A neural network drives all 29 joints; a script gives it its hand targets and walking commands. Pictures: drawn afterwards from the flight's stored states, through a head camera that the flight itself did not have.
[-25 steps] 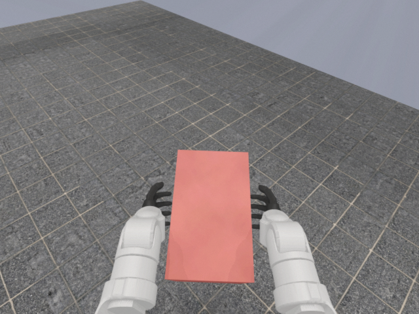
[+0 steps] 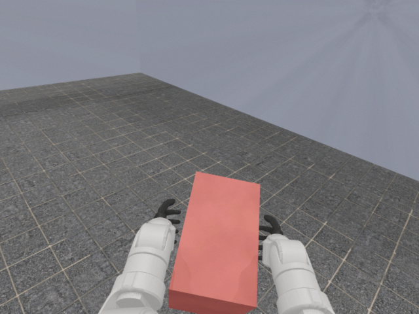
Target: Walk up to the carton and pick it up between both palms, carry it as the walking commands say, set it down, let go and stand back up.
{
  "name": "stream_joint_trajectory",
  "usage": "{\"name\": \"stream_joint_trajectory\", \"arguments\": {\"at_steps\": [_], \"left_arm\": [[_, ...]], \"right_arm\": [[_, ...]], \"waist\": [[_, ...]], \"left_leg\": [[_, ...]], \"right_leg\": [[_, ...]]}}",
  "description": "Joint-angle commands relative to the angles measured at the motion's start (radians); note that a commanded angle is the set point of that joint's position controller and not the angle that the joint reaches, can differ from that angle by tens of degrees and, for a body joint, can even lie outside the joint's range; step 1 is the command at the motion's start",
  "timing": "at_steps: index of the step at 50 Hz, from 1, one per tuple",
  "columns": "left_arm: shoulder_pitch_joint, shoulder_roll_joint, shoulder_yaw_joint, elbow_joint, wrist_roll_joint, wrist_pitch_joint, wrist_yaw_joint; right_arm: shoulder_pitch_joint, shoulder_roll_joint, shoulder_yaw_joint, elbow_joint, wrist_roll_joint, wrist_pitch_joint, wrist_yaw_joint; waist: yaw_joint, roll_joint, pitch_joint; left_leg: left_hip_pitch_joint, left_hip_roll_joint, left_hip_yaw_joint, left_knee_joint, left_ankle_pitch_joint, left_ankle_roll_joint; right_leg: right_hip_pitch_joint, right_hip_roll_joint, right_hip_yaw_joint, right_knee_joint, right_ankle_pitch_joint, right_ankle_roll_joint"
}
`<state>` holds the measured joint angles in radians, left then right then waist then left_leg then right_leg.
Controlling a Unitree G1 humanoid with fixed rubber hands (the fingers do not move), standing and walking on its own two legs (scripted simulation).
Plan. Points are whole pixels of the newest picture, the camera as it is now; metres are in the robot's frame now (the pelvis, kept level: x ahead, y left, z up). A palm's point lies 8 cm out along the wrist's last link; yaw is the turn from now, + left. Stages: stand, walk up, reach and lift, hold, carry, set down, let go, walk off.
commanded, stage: hold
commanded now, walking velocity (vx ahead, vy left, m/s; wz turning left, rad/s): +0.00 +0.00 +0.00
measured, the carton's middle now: (214, 245) +0.33 -0.03 -0.03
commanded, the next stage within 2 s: set down in 0.04 s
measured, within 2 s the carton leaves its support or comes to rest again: neither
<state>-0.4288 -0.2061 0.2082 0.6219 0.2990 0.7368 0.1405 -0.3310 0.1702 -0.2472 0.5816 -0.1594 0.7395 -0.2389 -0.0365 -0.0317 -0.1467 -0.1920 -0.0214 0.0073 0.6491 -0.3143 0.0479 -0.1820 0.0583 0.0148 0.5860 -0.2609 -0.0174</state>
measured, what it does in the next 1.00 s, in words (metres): lowers itself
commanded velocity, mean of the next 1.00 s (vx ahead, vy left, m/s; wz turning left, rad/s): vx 0.00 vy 0.00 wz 0.00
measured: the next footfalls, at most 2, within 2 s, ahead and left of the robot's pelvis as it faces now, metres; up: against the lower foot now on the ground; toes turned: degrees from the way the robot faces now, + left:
none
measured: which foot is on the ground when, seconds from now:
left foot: down 0.00-1.00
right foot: down 0.00-1.00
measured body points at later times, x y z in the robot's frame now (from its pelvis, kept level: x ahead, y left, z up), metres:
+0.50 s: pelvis -0.03 +0.02 -0.02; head -0.04 +0.00 +0.43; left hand +0.30 +0.06 -0.03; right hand +0.31 -0.18 +0.01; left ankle +0.03 +0.09 -0.72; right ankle +0.05 -0.11 -0.72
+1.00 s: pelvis -0.04 -0.04 -0.08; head +0.11 -0.04 +0.34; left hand +0.37 +0.08 -0.12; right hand +0.32 -0.16 -0.16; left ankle +0.03 +0.09 -0.72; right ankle +0.05 -0.11 -0.72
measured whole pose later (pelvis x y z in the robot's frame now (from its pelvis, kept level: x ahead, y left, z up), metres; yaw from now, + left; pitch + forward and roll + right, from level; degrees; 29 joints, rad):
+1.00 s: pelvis -0.04 -0.04 -0.08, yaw +3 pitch +14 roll +2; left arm -0.69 -0.15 0.30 0.70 0.17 0.24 0.17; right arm -0.53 0.17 -0.22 0.64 -0.05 0.29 -0.40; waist -0.05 -0.01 0.07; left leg -0.97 -0.13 -0.09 1.14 -0.42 -0.02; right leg -0.99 0.09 0.02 1.17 -0.42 -0.06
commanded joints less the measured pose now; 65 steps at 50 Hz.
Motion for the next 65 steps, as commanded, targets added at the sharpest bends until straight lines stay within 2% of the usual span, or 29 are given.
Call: {"name": "stream_joint_trajectory", "arguments": {"at_steps": [1,2,3,4,6,8,10,14,16,17,18,21,24,26,28,30,32,35,39,40,42,45,49,51,53,57,58,61,65], "left_arm": [[-0.686,-1.164,-0.498,-0.158,-0.353,-0.072,-0.342],[-0.684,-1.169,-0.51,-0.164,-0.36,-0.072,-0.344],[-0.712,-1.186,-0.475,0.064,-0.345,-0.068,-0.322],[-0.78,-1.212,-0.482,0.076,-0.36,-0.106,-0.328],[-0.845,-1.233,-0.483,0.096,-0.369,-0.159,-0.331],[-0.917,-1.229,-0.408,0.165,-0.344,-0.214,-0.332],[-0.984,-1.199,-0.317,0.255,-0.312,-0.269,-0.334],[-1.042,-1.135,-0.194,0.258,-0.256,-0.34,-0.305],[-1.074,-1.101,-0.163,0.2,-0.244,-0.365,-0.287],[-1.085,-1.097,-0.159,0.16,-0.234,-0.373,-0.267],[-1.105,-1.072,-0.163,0.123,-0.237,-0.379,-0.259],[-1.149,-1.043,-0.201,-0.053,-0.238,-0.401,-0.223],[-1.189,-0.981,-0.253,-0.234,-0.249,-0.426,-0.177],[-1.209,-0.937,-0.259,-0.261,-0.247,-0.448,-0.162],[-1.214,-0.903,-0.26,-0.234,-0.236,-0.473,-0.164],[-1.21,-0.883,-0.263,-0.164,-0.209,-0.5,-0.18],[-1.211,-0.881,-0.266,-0.103,-0.183,-0.531,-0.199],[-1.187,-0.901,-0.304,-0.059,-0.199,-0.568,-0.228],[-1.139,-0.951,-0.434,-0.122,-0.276,-0.589,-0.251],[-1.139,-0.943,-0.459,-0.132,-0.294,-0.588,-0.258],[-1.092,-0.93,-0.458,-0.096,-0.29,-0.574,-0.268],[-0.991,-0.933,-0.446,-0.019,-0.27,-0.55,-0.278],[-0.827,-1.0,-0.489,0.024,-0.281,-0.529,-0.261],[-0.762,-1.01,-0.506,0.04,-0.284,-0.518,-0.253],[-0.726,-1.014,-0.51,0.07,-0.279,-0.513,-0.243],[-0.633,-1.014,-0.507,0.173,-0.243,-0.524,-0.228],[-0.621,-1.008,-0.491,0.195,-0.235,-0.532,-0.219],[-0.646,-0.994,-0.447,0.264,-0.207,-0.563,-0.201],[-0.715,-0.974,-0.391,0.281,-0.198,-0.611,-0.159]], "right_arm": [[-0.907,1.106,0.448,-0.287,0.283,-0.065,0.371],[-0.93,1.094,0.453,-0.314,0.282,-0.068,0.371],[-1.073,0.961,0.424,-0.288,0.274,-0.099,0.402],[-1.126,0.943,0.385,-0.299,0.245,-0.121,0.404],[-1.211,0.923,0.381,-0.31,0.231,-0.159,0.409],[-1.31,0.9,0.348,-0.261,0.2,-0.199,0.427],[-1.354,0.904,0.289,-0.187,0.16,-0.227,0.424],[-1.379,0.984,0.273,-0.06,0.144,-0.265,0.439],[-1.315,1.037,0.264,0.011,0.132,-0.274,0.445],[-1.296,1.064,0.268,0.043,0.129,-0.278,0.45],[-1.22,1.072,0.244,0.088,0.108,-0.278,0.455],[-1.041,1.088,0.213,0.194,0.073,-0.292,0.478],[-0.828,1.078,0.177,0.303,0.037,-0.313,0.489],[-0.759,1.054,0.14,0.355,-0.003,-0.334,0.478],[-0.713,1.042,0.103,0.384,-0.047,-0.364,0.453],[-0.713,1.047,0.086,0.385,-0.087,-0.402,0.421],[-0.754,1.061,0.1,0.372,-0.101,-0.44,0.391],[-0.863,1.096,0.219,0.268,-0.04,-0.483,0.355],[-0.989,1.166,0.475,0.041,0.092,-0.514,0.309],[-1.022,1.155,0.515,-0.009,0.118,-0.519,0.293],[-1.08,1.137,0.566,-0.066,0.149,-0.526,0.262],[-1.146,1.097,0.615,-0.152,0.182,-0.537,0.231],[-1.189,1.035,0.702,-0.273,0.252,-0.56,0.215],[-1.207,0.989,0.721,-0.321,0.287,-0.57,0.213],[-1.224,0.943,0.71,-0.338,0.302,-0.578,0.218],[-1.151,0.863,0.65,-0.295,0.294,-0.599,0.239],[-1.149,0.836,0.635,-0.279,0.29,-0.606,0.246],[-1.153,0.796,0.561,-0.206,0.263,-0.631,0.268],[-1.198,0.737,0.496,-0.162,0.227,-0.672,0.287]], "waist": [[-0.02,0.075,-0.218],[-0.03,0.065,-0.22],[-0.091,0.131,-0.108],[-0.152,0.088,-0.122],[-0.174,0.077,-0.171],[-0.16,0.064,-0.228],[-0.158,0.015,-0.244],[-0.042,-0.055,-0.312],[-0.004,-0.086,-0.332],[0.03,-0.086,-0.32],[0.016,-0.087,-0.321],[0.039,-0.048,-0.325],[0.031,0.008,-0.312],[0.008,0.026,-0.293],[-0.026,0.039,-0.289],[-0.055,0.046,-0.315],[-0.063,0.051,-0.363],[-0.057,0.013,-0.53],[-0.03,-0.075,-0.884],[-0.037,-0.092,-0.933],[-0.02,-0.112,-0.949],[-0.002,-0.107,-0.96],[0.023,-0.038,-1.054],[0.02,-0.01,-1.062],[0.005,0.009,-1.029],[-0.044,0.052,-0.909],[-0.042,0.054,-0.86],[-0.066,0.046,-0.748],[-0.079,0.027,-0.729]], "left_leg": [[0.082,-0.005,-0.118,-0.162,0.289,-0.041],[0.085,-0.005,-0.119,-0.164,0.263,-0.041],[0.027,0.019,-0.213,-0.211,0.031,-0.009],[0.008,0.039,-0.248,-0.228,-0.113,0.008],[0.022,0.059,-0.302,-0.231,-0.223,0.015],[0.019,0.063,-0.315,-0.209,-0.274,0.014],[-0.003,0.054,-0.303,-0.161,-0.31,0.014],[0.032,0.044,-0.297,-0.12,-0.219,0.013],[0.062,0.041,-0.276,-0.109,-0.124,0.014],[0.085,0.044,-0.269,-0.113,-0.081,0.013],[0.093,0.045,-0.261,-0.113,-0.039,0.011],[0.134,0.059,-0.25,-0.119,0.089,-0.003],[0.183,0.073,-0.244,-0.106,0.245,-0.03],[0.154,0.064,-0.225,-0.085,0.234,-0.034],[0.092,0.041,-0.203,-0.056,0.165,-0.026],[-0.003,0.005,-0.168,-0.016,0.078,-0.014],[-0.127,-0.032,-0.132,0.037,0.012,-0.006],[-0.25,-0.073,-0.099,0.131,0.028,-0.002],[-0.33,-0.115,-0.089,0.252,0.134,-0.001],[-0.381,-0.122,-0.091,0.284,0.133,0.001],[-0.465,-0.134,-0.093,0.342,0.105,0.002],[-0.538,-0.15,-0.1,0.404,0.083,0.001],[-0.538,-0.152,-0.116,0.445,0.159,-0.012],[-0.533,-0.147,-0.128,0.455,0.199,-0.015],[-0.545,-0.145,-0.143,0.461,0.206,-0.016],[-0.608,-0.14,-0.156,0.465,0.223,-0.027],[-0.623,-0.136,-0.157,0.465,0.22,-0.03],[-0.696,-0.136,-0.153,0.468,0.167,-0.03],[-0.721,-0.141,-0.148,0.484,0.132,-0.035]], "right_leg": [[0.019,0.016,0.049,-0.127,0.247,0.012],[0.009,0.021,0.043,-0.125,0.219,0.009],[-0.06,0.019,0.057,-0.114,0.009,-0.027],[-0.04,0.025,0.05,-0.082,-0.041,-0.03],[-0.026,0.016,0.056,-0.032,-0.051,-0.027],[-0.044,0.018,0.06,0.014,-0.065,-0.02],[-0.066,0.005,0.088,0.018,-0.123,-0.017],[-0.139,-0.005,0.116,0.033,-0.104,-0.018],[-0.15,-0.004,0.115,0.032,-0.061,-0.017],[-0.171,0.001,0.107,0.037,-0.06,-0.017],[-0.182,0.002,0.102,0.044,-0.023,-0.017],[-0.233,0.017,0.091,0.07,0.036,-0.023],[-0.303,0.022,0.097,0.083,0.077,-0.033],[-0.334,0.022,0.104,0.084,0.056,-0.036],[-0.342,0.028,0.105,0.096,0.043,-0.037],[-0.338,0.032,0.103,0.111,0.04,-0.034],[-0.329,0.032,0.113,0.128,0.002,-0.029],[-0.231,0.019,0.163,0.141,-0.035,-0.01],[-0.073,0.008,0.202,0.214,0.095,0.037],[-0.058,0.005,0.208,0.243,0.122,0.048],[-0.071,-0.004,0.222,0.273,0.086,0.063],[-0.102,-0.01,0.234,0.298,0.038,0.082],[-0.066,-0.03,0.233,0.37,0.237,0.102],[-0.07,-0.026,0.212,0.403,0.329,0.103],[-0.111,-0.018,0.191,0.424,0.356,0.095],[-0.201,0.002,0.146,0.471,0.444,0.073],[-0.239,0.005,0.137,0.48,0.441,0.07],[-0.341,0.03,0.102,0.495,0.368,0.051],[-0.433,0.057,0.071,0.527,0.283,0.026]]}}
